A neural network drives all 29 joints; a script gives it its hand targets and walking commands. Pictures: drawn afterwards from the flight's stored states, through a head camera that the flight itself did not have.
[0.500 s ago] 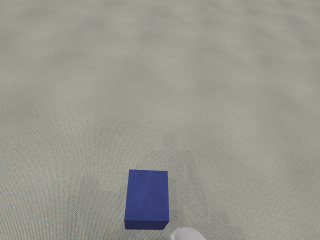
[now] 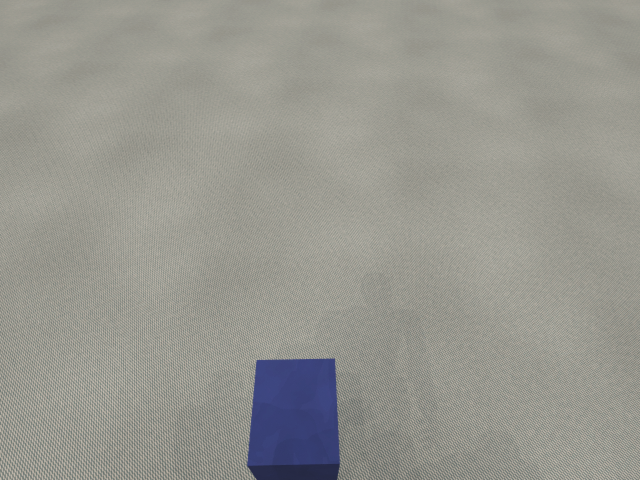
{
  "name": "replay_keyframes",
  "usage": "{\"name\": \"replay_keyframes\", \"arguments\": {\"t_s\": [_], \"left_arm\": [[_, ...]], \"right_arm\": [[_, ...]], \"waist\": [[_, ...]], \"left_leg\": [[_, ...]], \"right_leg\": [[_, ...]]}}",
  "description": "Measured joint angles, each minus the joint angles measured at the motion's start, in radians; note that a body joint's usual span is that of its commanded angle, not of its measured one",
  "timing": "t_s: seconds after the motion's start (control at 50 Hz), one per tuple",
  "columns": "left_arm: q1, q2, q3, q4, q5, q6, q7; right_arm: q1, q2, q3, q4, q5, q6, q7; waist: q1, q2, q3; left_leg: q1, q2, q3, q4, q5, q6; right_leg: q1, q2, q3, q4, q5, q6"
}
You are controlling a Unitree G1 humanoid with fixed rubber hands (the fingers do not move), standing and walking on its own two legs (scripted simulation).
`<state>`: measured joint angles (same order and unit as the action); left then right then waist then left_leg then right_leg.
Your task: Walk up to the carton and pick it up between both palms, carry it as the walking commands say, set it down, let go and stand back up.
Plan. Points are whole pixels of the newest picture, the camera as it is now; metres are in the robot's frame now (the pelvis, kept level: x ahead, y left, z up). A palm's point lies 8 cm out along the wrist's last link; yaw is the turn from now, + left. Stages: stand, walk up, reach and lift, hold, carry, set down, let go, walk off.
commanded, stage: walk up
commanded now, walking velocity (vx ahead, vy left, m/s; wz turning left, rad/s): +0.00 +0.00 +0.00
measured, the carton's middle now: (296, 420) +0.38 +0.06 -0.66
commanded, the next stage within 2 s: stand in 1.50 s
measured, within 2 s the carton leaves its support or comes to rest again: neither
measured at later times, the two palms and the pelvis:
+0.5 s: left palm out of the picture -0.03 +0.24 -0.14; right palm out of the picture -0.01 -0.26 -0.15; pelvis -0.05 -0.01 -0.01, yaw +0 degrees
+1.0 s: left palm out of the picture -0.09 +0.24 -0.15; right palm out of the picture -0.11 -0.19 -0.14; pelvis -0.07 +0.02 +0.00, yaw +1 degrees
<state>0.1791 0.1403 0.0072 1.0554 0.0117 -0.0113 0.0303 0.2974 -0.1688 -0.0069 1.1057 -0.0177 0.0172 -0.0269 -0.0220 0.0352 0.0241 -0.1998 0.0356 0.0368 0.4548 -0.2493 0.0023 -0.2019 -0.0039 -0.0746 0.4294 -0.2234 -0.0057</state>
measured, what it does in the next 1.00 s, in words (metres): steps on the spot: left foot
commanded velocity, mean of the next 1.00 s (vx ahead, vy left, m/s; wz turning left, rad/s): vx -0.07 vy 0.02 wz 0.00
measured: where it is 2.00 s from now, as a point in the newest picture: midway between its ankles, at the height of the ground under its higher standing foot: outside the picture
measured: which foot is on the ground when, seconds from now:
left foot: down 0.00-0.46, up 0.48-0.74, down 0.76-1.00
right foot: down 0.00-1.00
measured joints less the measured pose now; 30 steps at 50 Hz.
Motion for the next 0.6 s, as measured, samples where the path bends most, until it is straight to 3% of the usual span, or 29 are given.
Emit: {"name": "replay_keyframes", "arguments": {"t_s": [0.1,0.18,0.28,0.32,0.42,0.46,0.54,0.6], "left_arm": [[0.016,0.014,0.008,0.015,-0.007,0.0,0.008],[0.038,0.02,0.012,0.034,-0.003,0.004,0.005],[0.031,0.049,0.034,0.012,-0.004,0.022,0.017],[0.031,0.065,0.039,0.005,-0.003,0.034,0.021],[0.038,0.088,0.043,-0.015,0.005,0.061,0.021],[0.046,0.079,0.039,-0.023,0.012,0.056,0.019],[0.075,0.061,0.038,-0.036,0.021,0.039,0.023],[0.1,0.06,0.032,-0.026,0.017,0.033,0.025]], "right_arm": [[0.002,0.035,0.003,0.017,0.004,-0.02,0.0],[-0.006,0.033,-0.002,0.018,0.003,-0.026,-0.006],[-0.047,0.002,-0.03,-0.014,0.008,-0.015,-0.017],[-0.056,-0.011,-0.037,-0.026,0.006,-0.004,-0.019],[-0.072,-0.023,-0.049,-0.057,-0.006,0.024,-0.015],[-0.084,-0.029,-0.05,-0.064,-0.008,0.037,-0.012],[-0.103,-0.046,-0.056,-0.077,-0.013,0.062,-0.002],[-0.107,-0.067,-0.067,-0.086,-0.015,0.056,0.015]], "waist": [[0.014,-0.058,0.006],[0.019,-0.059,0.009],[0.023,-0.046,0.047],[0.023,-0.043,0.049],[0.024,-0.049,0.038],[0.029,-0.038,0.037],[0.063,-0.044,0.024],[0.071,-0.048,0.007]], "left_leg": [[0.047,-0.019,0.01,-0.055,0.017,-0.001],[0.062,-0.022,0.008,-0.076,0.026,0.0],[-0.028,-0.02,0.004,0.04,-0.009,0.003],[-0.059,-0.019,0.005,0.08,-0.011,0.021],[-0.107,-0.019,0.011,0.134,-0.021,-0.002],[-0.121,-0.011,0.009,0.148,-0.021,-0.006],[-0.225,-0.054,-0.017,0.439,-0.192,-0.034],[-0.258,-0.068,-0.027,0.575,-0.159,-0.04]], "right_leg": [[0.034,-0.017,0.01,-0.029,0.006,0.004],[0.049,-0.019,0.008,-0.049,0.015,0.006],[-0.031,-0.024,0.004,0.052,-0.015,0.006],[-0.061,-0.027,0.002,0.092,-0.026,0.006],[-0.114,-0.029,0.004,0.195,-0.09,0.005],[-0.112,-0.021,0.0,0.187,-0.054,-0.013],[-0.125,-0.042,0.015,0.134,-0.014,-0.024],[-0.118,-0.069,0.027,0.067,0.043,-0.007]]}}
